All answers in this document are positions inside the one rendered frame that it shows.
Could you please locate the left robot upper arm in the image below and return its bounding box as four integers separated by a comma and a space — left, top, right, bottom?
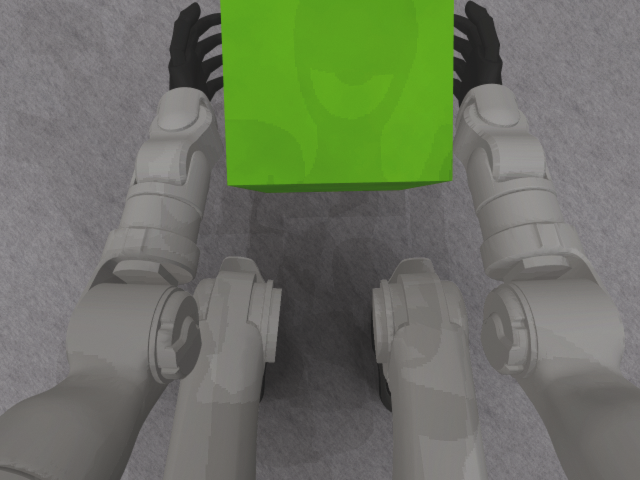
0, 283, 202, 480

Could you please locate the robot left forearm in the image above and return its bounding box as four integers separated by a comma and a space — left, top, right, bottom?
66, 87, 224, 363

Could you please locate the robot right hand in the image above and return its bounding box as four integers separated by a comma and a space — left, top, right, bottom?
453, 1, 503, 108

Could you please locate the robot right foot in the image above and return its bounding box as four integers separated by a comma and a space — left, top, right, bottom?
371, 310, 392, 412

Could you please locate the robot right forearm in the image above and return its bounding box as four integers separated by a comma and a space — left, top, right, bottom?
453, 84, 625, 360

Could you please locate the carton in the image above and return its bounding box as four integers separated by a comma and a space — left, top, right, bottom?
220, 0, 454, 193

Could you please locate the right robot upper arm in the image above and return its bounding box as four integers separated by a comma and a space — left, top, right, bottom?
480, 278, 640, 480

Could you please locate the robot foot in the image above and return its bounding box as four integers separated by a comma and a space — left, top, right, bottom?
371, 310, 392, 412
260, 362, 267, 402

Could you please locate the robot left foot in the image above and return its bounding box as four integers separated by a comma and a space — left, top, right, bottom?
260, 362, 267, 402

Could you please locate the robot left hand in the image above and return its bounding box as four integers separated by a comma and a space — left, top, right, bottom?
168, 2, 224, 101

